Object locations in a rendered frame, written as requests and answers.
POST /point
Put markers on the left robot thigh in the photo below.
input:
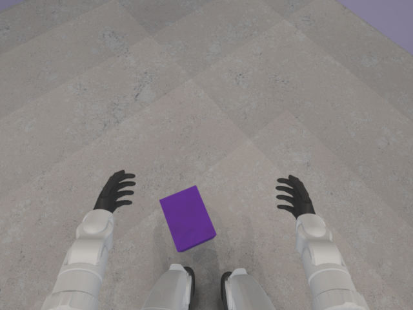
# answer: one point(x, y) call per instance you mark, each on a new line
point(170, 292)

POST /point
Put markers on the right robot hand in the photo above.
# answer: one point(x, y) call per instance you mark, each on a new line
point(300, 200)

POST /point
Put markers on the carton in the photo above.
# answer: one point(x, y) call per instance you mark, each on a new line
point(187, 219)

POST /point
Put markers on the robot right shin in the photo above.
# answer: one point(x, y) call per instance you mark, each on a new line
point(238, 271)

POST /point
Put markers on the robot right forearm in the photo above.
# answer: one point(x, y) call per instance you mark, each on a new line
point(327, 275)

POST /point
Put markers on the left robot hand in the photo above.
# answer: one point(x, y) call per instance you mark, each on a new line
point(109, 194)

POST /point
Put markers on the robot left forearm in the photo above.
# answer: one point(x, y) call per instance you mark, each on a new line
point(82, 272)

